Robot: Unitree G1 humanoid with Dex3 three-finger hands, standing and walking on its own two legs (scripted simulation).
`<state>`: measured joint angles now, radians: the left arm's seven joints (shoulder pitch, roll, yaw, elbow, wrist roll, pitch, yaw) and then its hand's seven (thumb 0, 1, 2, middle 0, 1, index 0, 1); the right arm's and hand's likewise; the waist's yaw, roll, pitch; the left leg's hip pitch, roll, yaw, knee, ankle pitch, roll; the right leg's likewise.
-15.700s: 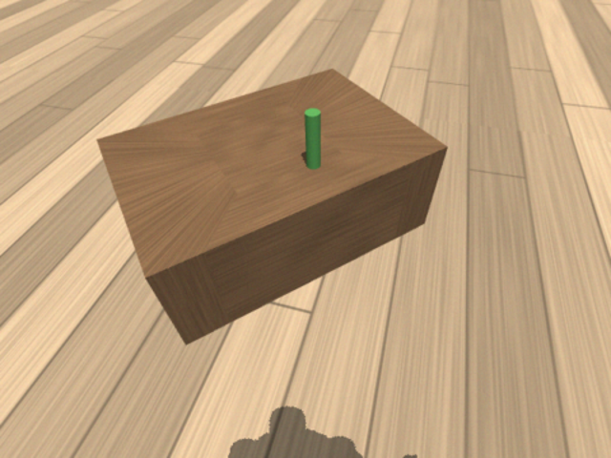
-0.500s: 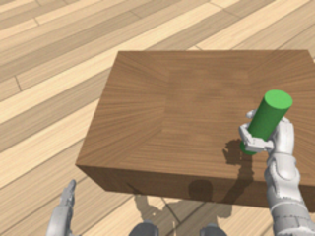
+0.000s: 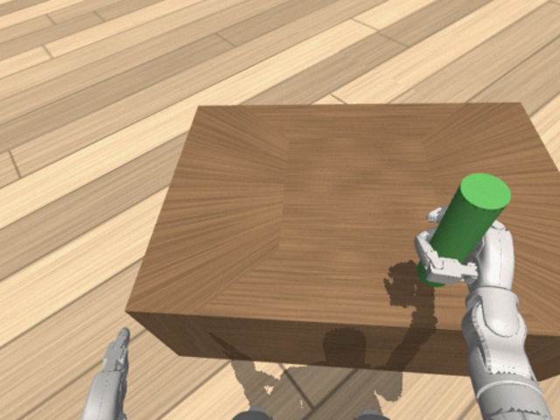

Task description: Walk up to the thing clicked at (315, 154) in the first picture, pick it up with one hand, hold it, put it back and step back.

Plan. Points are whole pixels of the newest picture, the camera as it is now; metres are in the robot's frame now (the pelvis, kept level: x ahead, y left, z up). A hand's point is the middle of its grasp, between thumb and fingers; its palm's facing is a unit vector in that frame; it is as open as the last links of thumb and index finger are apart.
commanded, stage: lift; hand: right
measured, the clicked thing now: (454, 239) +0.36 -0.19 +0.06
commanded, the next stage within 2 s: hold in 0.08 s
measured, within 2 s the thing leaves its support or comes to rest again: neither
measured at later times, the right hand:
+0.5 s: hand (450, 254) +0.34 -0.18 +0.06, palm faces +0.17 +0.98 -0.01, open 6.8 cm
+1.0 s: hand (444, 246) +0.34 -0.17 +0.07, palm faces +0.17 +0.99 +0.00, open 6.8 cm
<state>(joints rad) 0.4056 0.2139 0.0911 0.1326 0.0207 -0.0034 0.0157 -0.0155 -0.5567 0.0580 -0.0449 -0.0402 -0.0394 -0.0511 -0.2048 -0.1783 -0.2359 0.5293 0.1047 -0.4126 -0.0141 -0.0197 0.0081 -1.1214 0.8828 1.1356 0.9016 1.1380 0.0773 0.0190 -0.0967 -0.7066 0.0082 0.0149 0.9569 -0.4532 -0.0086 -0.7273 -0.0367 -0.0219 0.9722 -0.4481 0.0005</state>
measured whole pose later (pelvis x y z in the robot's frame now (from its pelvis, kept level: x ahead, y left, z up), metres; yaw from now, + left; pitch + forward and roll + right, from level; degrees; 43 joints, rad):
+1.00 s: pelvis +0.00 +0.00 +0.02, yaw +0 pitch +7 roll +0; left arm 0.35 0.21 0.10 0.27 0.00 -0.01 0.04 -0.02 -0.53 0.05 -0.05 -0.05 -0.05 -0.05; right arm -0.16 -0.16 -0.18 0.46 0.12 -0.33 -0.04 -0.02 0.01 -1.12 0.89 1.13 0.91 1.13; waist 0.06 0.01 -0.06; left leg -0.56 0.01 0.00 0.83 -0.39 -0.01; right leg -0.57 -0.03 -0.03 0.84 -0.39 0.00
